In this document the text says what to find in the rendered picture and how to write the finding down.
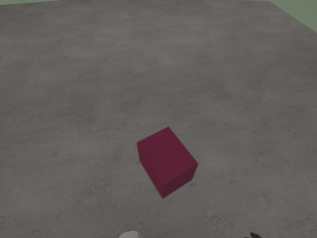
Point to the carton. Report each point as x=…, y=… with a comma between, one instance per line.
x=166, y=161

